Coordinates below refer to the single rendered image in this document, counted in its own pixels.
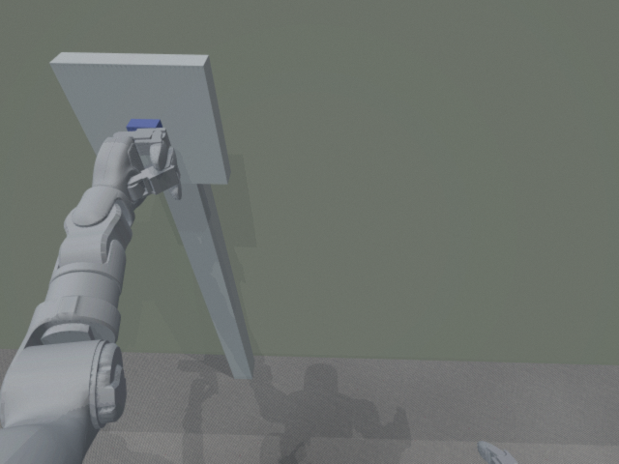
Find robot left upper arm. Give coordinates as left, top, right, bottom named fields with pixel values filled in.
left=0, top=339, right=127, bottom=464

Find left robot forearm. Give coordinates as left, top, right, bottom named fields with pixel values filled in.
left=0, top=186, right=135, bottom=428

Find panel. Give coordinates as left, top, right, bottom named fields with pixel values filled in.
left=49, top=52, right=254, bottom=379

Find robot left hand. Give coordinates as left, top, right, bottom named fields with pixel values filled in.
left=92, top=128, right=182, bottom=210

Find robot right hand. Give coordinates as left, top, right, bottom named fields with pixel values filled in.
left=477, top=441, right=518, bottom=464

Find button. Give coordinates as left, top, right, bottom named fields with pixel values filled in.
left=126, top=119, right=162, bottom=131

